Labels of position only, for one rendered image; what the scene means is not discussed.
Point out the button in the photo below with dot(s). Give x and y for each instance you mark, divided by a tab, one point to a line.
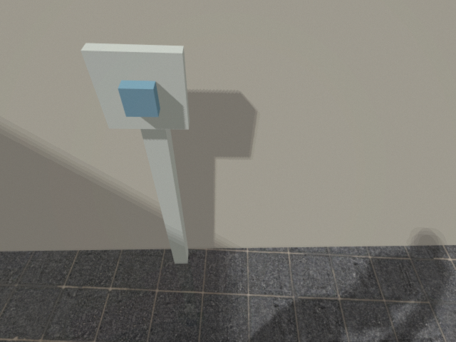
139	98

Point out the panel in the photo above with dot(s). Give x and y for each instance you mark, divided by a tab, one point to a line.
108	64

